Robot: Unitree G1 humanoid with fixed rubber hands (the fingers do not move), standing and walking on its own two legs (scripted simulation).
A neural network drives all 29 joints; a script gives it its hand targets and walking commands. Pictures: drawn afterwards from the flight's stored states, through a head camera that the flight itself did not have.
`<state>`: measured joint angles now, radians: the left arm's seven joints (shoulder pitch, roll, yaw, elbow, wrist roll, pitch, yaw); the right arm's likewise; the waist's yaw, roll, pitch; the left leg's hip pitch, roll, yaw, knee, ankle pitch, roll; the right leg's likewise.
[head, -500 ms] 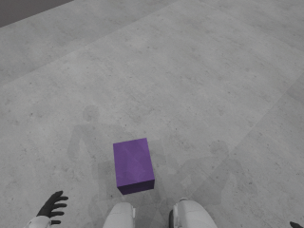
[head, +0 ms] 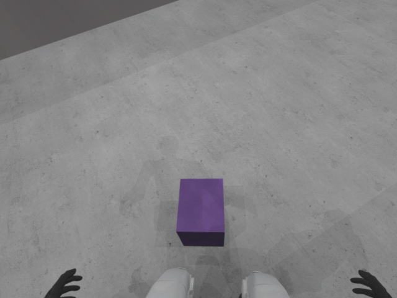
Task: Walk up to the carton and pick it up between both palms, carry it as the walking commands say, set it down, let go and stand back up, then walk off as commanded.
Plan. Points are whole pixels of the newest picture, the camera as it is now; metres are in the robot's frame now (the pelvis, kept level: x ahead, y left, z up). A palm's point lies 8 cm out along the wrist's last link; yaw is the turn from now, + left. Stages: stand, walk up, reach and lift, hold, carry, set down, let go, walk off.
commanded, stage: walk up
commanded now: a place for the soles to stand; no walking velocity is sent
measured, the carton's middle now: (202, 213) +0.47 +0.06 -0.61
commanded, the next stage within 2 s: none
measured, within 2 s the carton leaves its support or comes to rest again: neither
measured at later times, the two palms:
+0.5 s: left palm out of the picture +0.07 +0.33 -0.10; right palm out of the picture +0.07 -0.27 -0.06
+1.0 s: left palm out of the picture +0.09 +0.33 -0.07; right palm out of the picture +0.08 -0.28 -0.09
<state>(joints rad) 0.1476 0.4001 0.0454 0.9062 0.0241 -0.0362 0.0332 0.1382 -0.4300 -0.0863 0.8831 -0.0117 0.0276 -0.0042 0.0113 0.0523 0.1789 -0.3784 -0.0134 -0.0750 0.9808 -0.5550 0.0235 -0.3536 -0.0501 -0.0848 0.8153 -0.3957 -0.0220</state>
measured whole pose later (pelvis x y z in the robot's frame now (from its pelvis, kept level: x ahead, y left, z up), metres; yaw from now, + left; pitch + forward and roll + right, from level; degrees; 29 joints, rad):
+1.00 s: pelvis +0.01 +0.03 +0.03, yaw +1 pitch -2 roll -1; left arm 0.11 0.34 0.03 1.09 0.03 -0.05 0.01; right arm 0.13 -0.40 -0.05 1.07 -0.04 0.02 0.04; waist -0.01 0.07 0.06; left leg -0.21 0.02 -0.04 0.59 -0.39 0.02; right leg -0.18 -0.05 -0.10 0.42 -0.20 0.02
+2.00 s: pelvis +0.07 +0.12 +0.02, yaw +1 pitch -3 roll +0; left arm 0.13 0.38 0.01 0.99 0.01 -0.03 0.05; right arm 0.15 -0.38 -0.08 0.97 -0.01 0.00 0.01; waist -0.01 0.00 0.14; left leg -0.21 -0.04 0.04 0.63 -0.32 0.02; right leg -0.21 -0.06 0.00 0.65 -0.37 0.03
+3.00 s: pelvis +0.06 +0.11 +0.04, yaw -2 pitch -4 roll +0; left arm 0.08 0.35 0.01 1.13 0.01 -0.02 0.00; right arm 0.07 -0.35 -0.04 1.13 -0.01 0.00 0.01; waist 0.00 0.00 0.08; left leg -0.08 -0.02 0.08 0.34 -0.20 0.04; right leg -0.12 0.01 0.00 0.37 -0.18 -0.01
